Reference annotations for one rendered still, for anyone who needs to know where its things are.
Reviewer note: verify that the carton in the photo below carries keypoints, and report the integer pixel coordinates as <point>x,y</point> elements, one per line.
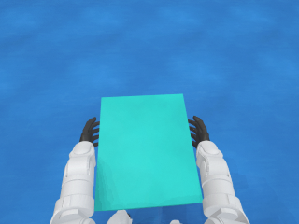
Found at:
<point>145,155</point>

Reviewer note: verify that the left robot shin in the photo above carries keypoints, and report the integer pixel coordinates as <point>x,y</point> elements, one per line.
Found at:
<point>122,212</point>

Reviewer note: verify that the right robot forearm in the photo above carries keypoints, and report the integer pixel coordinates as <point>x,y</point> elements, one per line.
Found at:
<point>219,195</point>

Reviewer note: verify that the left robot forearm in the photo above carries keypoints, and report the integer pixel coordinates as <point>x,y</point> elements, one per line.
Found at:
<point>76,198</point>

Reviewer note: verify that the right robot hand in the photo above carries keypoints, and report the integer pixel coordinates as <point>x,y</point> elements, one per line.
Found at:
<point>200,131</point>

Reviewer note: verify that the robot left thigh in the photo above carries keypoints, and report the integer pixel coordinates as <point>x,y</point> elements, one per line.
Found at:
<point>120,218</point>

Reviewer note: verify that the left robot hand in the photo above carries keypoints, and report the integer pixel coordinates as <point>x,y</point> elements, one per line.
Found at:
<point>88,132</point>

